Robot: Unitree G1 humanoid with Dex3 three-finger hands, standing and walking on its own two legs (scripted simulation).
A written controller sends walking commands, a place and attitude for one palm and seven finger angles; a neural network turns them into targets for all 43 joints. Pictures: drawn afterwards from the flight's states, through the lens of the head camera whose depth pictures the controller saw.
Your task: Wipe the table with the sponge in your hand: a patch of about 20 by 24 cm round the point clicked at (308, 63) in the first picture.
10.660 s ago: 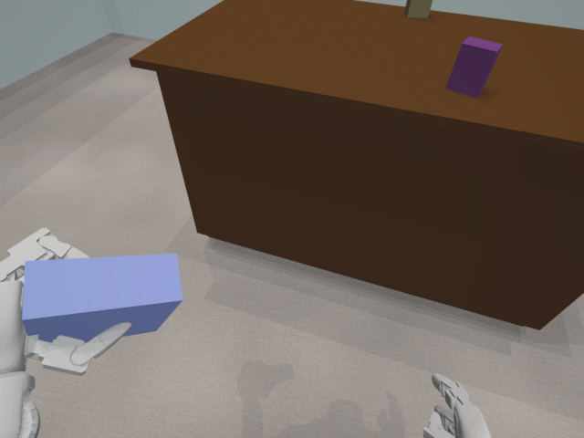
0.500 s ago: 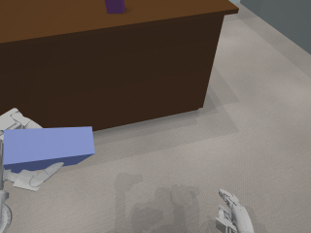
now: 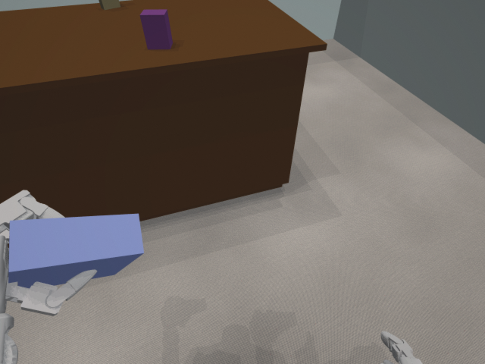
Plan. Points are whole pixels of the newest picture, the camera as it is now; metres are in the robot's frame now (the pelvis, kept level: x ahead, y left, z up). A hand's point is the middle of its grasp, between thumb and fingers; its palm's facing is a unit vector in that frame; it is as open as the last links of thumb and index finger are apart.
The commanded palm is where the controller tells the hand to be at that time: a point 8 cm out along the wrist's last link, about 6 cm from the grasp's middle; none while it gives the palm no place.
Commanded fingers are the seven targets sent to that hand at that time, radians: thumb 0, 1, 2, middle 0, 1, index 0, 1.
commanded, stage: take the last steps up to it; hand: left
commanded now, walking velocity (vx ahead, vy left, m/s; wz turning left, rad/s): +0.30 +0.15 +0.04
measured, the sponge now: (92, 251) +0.22 +0.21 +0.15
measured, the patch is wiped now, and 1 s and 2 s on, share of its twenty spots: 0.00 0.00 0.00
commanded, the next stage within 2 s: none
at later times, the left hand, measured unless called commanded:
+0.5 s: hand (37, 222) +0.25 +0.29 +0.17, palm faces +0.45 -0.78 -0.44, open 9.1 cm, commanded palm +0.19 +0.32 +0.18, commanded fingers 0.00 0.10 1.30 -1.20 -1.60 -1.20 -1.60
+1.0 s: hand (56, 172) +0.34 +0.31 +0.17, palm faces +0.38 -0.78 -0.49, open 9.1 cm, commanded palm +0.29 +0.36 +0.18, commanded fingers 0.00 0.10 1.30 -1.20 -1.60 -1.20 -1.60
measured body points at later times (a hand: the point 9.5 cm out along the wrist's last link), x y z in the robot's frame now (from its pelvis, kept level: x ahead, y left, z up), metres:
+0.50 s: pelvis +0.04 +0.04 -0.01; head +0.07 +0.04 +0.44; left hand +0.22 +0.33 +0.19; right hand +0.21 -0.21 -0.10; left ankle +0.07 +0.16 -0.74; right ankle +0.02 -0.10 -0.72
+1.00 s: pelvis +0.14 +0.07 +0.00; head +0.19 +0.06 +0.45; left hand +0.32 +0.35 +0.19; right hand +0.29 -0.18 -0.10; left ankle +0.20 +0.23 -0.70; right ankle +0.11 -0.04 -0.74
